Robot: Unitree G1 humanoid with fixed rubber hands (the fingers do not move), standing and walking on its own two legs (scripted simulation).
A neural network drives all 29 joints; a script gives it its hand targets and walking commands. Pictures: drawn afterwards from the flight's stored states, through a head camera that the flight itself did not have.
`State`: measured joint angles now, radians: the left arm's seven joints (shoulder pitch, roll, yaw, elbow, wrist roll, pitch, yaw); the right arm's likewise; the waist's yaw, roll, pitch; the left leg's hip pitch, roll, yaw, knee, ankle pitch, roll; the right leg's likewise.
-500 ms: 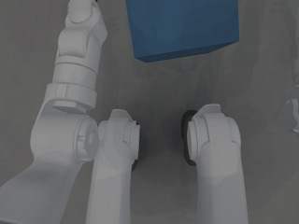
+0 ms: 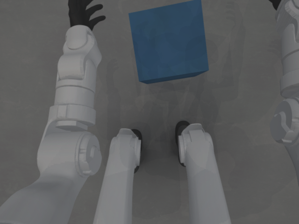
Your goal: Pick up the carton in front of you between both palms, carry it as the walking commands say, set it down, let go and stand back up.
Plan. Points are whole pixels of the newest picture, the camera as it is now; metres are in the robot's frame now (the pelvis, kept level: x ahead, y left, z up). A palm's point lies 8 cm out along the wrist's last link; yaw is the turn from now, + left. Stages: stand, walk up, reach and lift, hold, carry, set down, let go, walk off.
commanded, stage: set down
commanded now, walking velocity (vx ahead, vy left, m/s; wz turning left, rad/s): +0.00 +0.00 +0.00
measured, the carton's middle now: (167, 50) +0.53 -0.07 -0.41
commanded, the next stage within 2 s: let go in 0.28 s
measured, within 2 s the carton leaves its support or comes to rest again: neither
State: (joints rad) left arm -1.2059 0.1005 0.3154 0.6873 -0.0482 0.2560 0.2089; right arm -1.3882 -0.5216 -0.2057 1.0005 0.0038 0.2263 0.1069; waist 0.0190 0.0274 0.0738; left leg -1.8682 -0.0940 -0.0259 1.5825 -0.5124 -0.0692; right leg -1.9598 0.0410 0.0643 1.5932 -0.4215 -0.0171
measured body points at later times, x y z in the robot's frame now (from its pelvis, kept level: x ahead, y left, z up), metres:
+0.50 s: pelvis +0.04 -0.01 +0.13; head +0.34 -0.06 +0.46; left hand +0.52 +0.13 +0.01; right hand +0.52 -0.29 +0.01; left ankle +0.09 +0.14 -0.50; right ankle +0.11 -0.11 -0.50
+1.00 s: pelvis +0.10 +0.02 +0.22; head +0.23 -0.01 +0.65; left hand +0.36 +0.22 +0.13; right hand +0.35 -0.25 +0.12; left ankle +0.09 +0.14 -0.50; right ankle +0.11 -0.11 -0.50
